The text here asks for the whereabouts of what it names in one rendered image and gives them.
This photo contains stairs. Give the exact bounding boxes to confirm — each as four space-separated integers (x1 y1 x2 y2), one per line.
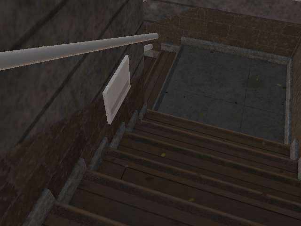
144 50 176 110
41 109 301 226

